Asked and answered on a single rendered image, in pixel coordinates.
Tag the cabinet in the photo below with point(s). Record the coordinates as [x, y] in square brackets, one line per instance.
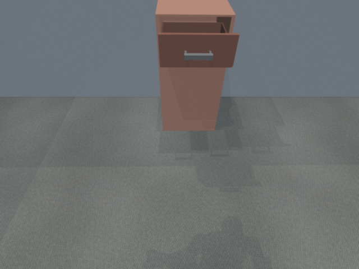
[190, 96]

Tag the handle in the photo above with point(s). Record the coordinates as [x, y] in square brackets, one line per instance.
[198, 56]

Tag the drawer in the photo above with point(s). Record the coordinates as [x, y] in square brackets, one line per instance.
[196, 37]

